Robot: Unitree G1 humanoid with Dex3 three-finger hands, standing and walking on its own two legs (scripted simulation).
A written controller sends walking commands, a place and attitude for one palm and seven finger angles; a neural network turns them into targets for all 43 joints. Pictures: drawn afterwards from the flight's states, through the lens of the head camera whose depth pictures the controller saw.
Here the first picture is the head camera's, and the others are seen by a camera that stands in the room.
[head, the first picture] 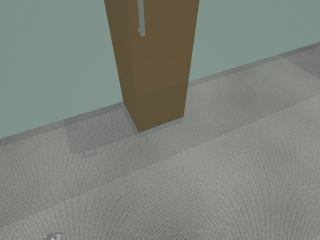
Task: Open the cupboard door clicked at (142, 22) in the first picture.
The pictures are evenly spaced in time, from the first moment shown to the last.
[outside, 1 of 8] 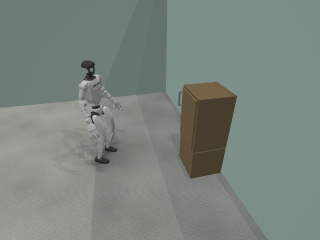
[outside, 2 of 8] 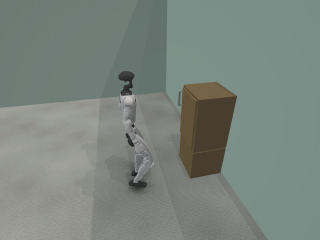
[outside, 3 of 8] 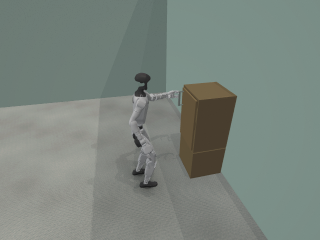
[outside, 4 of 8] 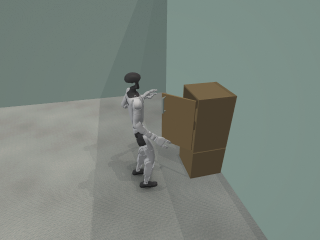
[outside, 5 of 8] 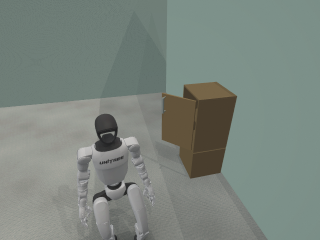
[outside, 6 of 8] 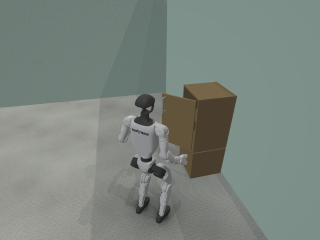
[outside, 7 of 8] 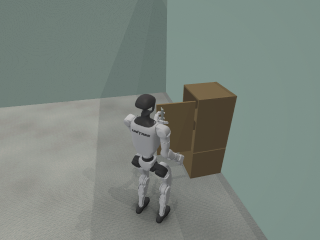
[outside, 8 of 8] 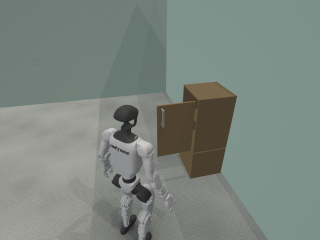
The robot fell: no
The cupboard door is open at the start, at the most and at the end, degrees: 0 93 92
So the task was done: yes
